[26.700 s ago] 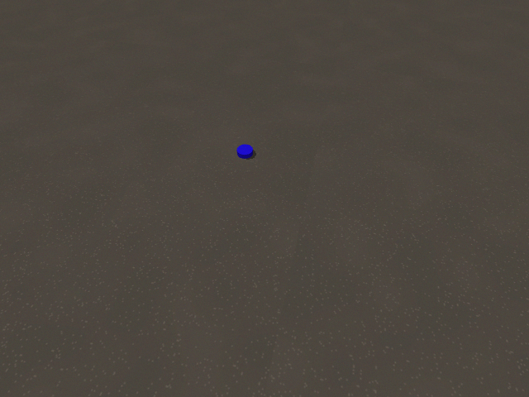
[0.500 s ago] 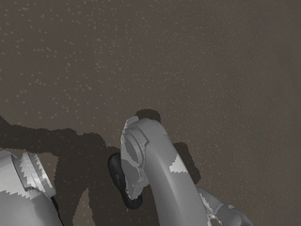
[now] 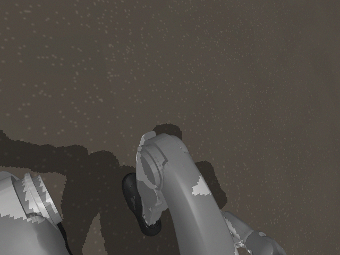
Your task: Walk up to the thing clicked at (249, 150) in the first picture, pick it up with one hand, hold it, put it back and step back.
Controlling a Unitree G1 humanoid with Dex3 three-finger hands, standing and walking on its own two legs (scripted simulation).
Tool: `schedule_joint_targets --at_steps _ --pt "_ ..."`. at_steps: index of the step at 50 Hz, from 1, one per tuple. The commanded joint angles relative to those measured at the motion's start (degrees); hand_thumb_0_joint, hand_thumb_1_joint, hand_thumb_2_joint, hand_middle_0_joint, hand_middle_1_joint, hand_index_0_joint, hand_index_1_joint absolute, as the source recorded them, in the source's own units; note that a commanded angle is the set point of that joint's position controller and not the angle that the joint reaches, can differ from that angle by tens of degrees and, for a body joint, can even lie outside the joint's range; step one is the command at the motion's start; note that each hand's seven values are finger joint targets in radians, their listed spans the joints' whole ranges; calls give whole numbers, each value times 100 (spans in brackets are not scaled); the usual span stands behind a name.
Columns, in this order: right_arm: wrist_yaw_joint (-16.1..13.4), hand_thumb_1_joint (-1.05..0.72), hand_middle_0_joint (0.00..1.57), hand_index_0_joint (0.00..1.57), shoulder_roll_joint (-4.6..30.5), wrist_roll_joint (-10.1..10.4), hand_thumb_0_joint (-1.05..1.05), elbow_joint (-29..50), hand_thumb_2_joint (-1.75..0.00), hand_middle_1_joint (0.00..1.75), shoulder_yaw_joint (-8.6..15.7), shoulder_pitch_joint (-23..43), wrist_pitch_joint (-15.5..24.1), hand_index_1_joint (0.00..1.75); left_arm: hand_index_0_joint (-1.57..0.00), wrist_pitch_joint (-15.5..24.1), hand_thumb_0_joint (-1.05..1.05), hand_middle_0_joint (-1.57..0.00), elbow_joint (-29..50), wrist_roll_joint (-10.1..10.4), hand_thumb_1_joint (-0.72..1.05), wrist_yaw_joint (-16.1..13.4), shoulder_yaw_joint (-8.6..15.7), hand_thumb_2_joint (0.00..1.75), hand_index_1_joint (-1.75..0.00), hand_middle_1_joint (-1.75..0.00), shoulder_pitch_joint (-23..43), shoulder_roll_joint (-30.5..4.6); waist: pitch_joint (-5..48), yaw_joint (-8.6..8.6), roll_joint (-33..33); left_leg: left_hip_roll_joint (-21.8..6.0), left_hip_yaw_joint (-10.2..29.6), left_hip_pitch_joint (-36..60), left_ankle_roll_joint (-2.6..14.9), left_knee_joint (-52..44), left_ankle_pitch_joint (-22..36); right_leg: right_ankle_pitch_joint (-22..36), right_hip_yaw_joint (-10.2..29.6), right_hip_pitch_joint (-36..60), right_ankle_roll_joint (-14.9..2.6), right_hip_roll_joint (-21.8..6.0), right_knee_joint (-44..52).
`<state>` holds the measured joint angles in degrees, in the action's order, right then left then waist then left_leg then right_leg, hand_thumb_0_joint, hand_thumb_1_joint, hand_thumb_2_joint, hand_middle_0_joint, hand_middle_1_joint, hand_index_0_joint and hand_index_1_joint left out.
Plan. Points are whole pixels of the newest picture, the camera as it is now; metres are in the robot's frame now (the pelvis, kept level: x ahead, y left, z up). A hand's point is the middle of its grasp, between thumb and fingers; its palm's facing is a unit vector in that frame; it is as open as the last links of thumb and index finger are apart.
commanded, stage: settle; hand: left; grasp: from above
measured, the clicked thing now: out of the picture +0.42 +0.36 -0.29
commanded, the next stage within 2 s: lift in 0.90 s
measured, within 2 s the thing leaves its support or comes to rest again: leaves its support in 0.32 s
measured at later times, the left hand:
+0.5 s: hand out of the picture +0.41 +0.36 -0.23, palm faces -0.37 -0.17 -0.92, open 11.3 cm
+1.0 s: hand out of the picture +0.41 +0.36 -0.15, palm faces -0.43 -0.15 -0.89, open 11.3 cm
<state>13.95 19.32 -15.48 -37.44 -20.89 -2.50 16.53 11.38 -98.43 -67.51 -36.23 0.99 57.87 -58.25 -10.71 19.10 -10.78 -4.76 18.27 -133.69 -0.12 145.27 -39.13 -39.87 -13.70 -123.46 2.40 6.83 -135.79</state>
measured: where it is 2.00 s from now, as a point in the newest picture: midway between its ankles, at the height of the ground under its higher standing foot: (106, 234)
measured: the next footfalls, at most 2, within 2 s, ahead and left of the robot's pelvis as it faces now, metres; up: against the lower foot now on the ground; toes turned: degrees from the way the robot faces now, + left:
none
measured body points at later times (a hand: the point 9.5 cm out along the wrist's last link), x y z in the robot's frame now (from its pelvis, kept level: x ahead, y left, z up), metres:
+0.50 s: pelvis +0.00 +0.00 +0.00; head +0.24 +0.14 +0.35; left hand +0.43 +0.36 -0.18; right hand +0.10 -0.24 -0.07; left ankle +0.07 +0.14 -0.27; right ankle +0.11 -0.11 -0.27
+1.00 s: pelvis +0.00 -0.01 +0.01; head +0.22 +0.10 +0.39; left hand +0.43 +0.36 -0.10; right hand +0.11 -0.26 -0.09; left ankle +0.07 +0.14 -0.27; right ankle +0.11 -0.11 -0.27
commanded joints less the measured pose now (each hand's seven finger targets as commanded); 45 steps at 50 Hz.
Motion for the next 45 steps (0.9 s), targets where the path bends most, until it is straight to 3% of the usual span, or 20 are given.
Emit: schedule_joint_targets --at_steps 1,2,9,11,12,13,15,16,17,18,19,20,22,26,30,32,35,40,43,45 --pt "-50 -90 20 20 1870 52 0 7 -90 30 548 -923 65 30 -84 1 0 -82 422 138 50 -65 -28 70 -76 -79 1044 -647 3131 407 2804 -166 -561 2646 -5 -1423 812 1466 -476 1519 -266 246 1257" --pt "-57 -92 20 20 1869 19 0 0 -90 30 550 -927 49 30 -90 -2 0 -85 371 126 51 -54 14 73 -82 -87 965 -672 3139 385 2918 -165 -608 2691 -13 -1448 843 1511 -431 1623 -272 270 1284" --pt "-67 -92 20 20 1830 76 0 31 -90 30 567 -951 14 30 -100 -48 0 -95 477 223 64 126 9 81 -85 -90 932 -711 3277 306 2944 -156 -606 2663 -3 -1438 858 1514 -407 1649 -282 255 1243" --pt "-91 -92 20 20 1821 93 0 32 -90 30 602 -1000 -48 30 -101 -18 0 -97 925 211 65 130 148 81 -84 -88 1110 -923 3594 169 3111 -149 -656 2726 -4 -1446 942 1569 -350 1820 -298 260 1264" --pt "-96 -91 20 20 1810 99 0 -73 -90 30 654 -1086 -66 30 -101 22 0 -97 1638 183 66 122 402 80 -83 -87 1387 -1214 4118 -33 3607 -155 -635 3181 -70 -1518 1276 1784 -410 1854 -330 245 1126" --pt "-67 -92 20 20 1729 120 0 -63 -91 30 702 -1016 -58 30 -101 -26 0 -97 1535 144 66 174 299 80 -83 -87 1082 -986 4156 -108 3815 -158 -600 3330 -122 -1524 1371 1790 -444 1620 -370 189 956" --pt "-49 -91 20 20 1818 141 0 -57 -90 30 812 -987 -114 30 -99 -45 0 -95 1518 121 64 203 355 78 -81 -85 905 -799 4020 -15 3675 -159 -606 3174 -99 -1525 1440 1848 -468 1491 -359 229 962" --pt "-26 -91 20 20 1734 169 0 -124 -90 30 838 -1096 -133 30 -100 -106 0 -96 1354 96 66 231 220 77 -80 -85 870 -558 3911 77 3630 -145 -596 3135 -104 -1559 1321 1782 -465 1401 -370 197 933" --pt "-39 -91 20 20 1795 185 0 -66 -90 30 907 -1032 -174 30 -99 -90 0 -94 1799 59 65 201 500 74 -80 -85 1123 -1054 3945 -39 3686 -164 -667 3037 -77 -1527 1290 1782 -390 1467 -365 227 983" --pt "-55 -91 20 20 1754 219 0 -85 -90 30 961 -1144 -219 30 -99 -114 0 -95 2062 48 63 194 672 76 -78 -82 1040 -1135 4170 -240 3711 -124 -743 2970 -50 -1482 1290 1771 -323 1583 -374 203 1052" --pt "-51 -91 20 20 1722 232 0 -17 -90 30 1008 -1117 -240 30 -100 -160 0 -96 2231 -22 64 184 825 76 -77 -81 947 -1310 4301 -312 3776 -122 -828 3005 -40 -1452 1335 1794 -243 1658 -384 199 1045" --pt "-31 -91 20 20 1687 233 0 -34 -90 30 1086 -1148 -270 30 -101 -182 0 -98 2525 -41 66 205 798 78 -78 -81 894 -1093 4583 -349 3968 -114 -865 3128 -62 -1462 1465 1873 -225 1702 -402 178 1003" --pt "-21 -91 20 20 1633 320 0 -82 -90 30 1210 -1155 -317 30 -102 -269 0 -99 2514 37 68 298 661 77 -77 -80 832 -720 4455 -272 3822 -99 -870 3008 -41 -1497 1300 1725 -222 1372 -411 175 1004" --pt "-54 -91 20 20 1576 469 0 -142 -90 30 1478 -1333 -430 30 -102 -399 0 -98 2936 98 68 528 595 74 -75 -79 1055 -534 4607 -345 3651 -54 -888 2883 4 -1560 1021 1409 -95 1136 -425 112 1097" --pt "-103 -90 20 20 1448 611 0 -176 -90 30 1616 -1433 -577 30 -105 -548 0 -100 2859 275 73 877 373 74 -77 -82 908 -97 4643 -417 3207 1 -961 2713 57 -1623 950 1266 35 1141 -429 87 1235" --pt "-158 -91 20 20 1388 680 0 -139 -90 30 1655 -1422 -689 30 -106 -587 0 -102 2862 294 73 1058 353 77 -80 -84 841 -99 4707 -518 3144 19 -998 2654 71 -1647 965 1203 135 1204 -446 93 1259" --pt "-231 -90 20 20 1338 742 0 -167 -90 30 1720 -1509 -839 30 -111 -594 0 -106 2953 355 80 1309 235 81 -82 -86 999 96 4744 -475 2885 62 -1045 2611 89 -1680 1010 1242 179 1231 -443 58 1308" --pt "-397 -90 20 20 1301 792 0 -104 -90 30 1764 -1580 -1085 30 -114 -523 0 -110 3256 298 85 1606 361 86 -84 -88 1058 -19 4863 -570 2762 123 -1180 2704 99 -1704 1231 1399 246 1429 -442 5 1434" --pt "-499 -90 20 20 1256 783 0 -68 -90 30 1768 -1603 -1201 30 -115 -435 0 -112 3347 272 86 1702 438 87 -84 -87 1163 -115 4811 -552 2662 156 -1233 2572 111 -1684 1124 1196 369 1501 -460 -8 1554" --pt "-565 -90 20 20 1204 782 0 -69 -90 30 1778 -1559 -1263 30 -113 -397 0 -110 3375 249 84 1746 496 88 -84 -87 1102 -180 4936 -653 2667 156 -1246 2674 93 -1734 1107 1095 405 1481 -484 -8 1566"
